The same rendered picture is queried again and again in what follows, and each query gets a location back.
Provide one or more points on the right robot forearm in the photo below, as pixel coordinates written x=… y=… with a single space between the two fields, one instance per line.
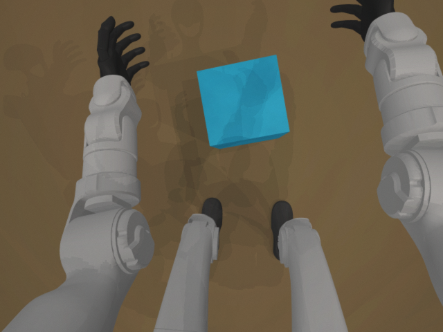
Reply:
x=408 y=83

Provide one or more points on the robot right upper arm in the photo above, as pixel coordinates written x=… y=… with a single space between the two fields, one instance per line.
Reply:
x=411 y=190

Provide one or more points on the robot left upper arm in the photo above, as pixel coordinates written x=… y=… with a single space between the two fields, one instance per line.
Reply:
x=101 y=254

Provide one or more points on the robot left foot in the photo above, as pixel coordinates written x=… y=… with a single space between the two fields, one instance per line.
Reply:
x=212 y=207

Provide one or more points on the right robot hand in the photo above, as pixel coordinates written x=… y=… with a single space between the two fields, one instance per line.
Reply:
x=367 y=13

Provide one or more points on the left robot hand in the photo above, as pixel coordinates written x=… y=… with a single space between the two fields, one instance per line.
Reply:
x=110 y=60

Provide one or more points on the robot right shin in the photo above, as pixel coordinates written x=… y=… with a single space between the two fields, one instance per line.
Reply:
x=298 y=221

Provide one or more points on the left robot forearm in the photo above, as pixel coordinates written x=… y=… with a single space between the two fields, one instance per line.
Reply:
x=109 y=175

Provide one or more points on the carton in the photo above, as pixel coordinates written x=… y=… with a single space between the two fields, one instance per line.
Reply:
x=243 y=102

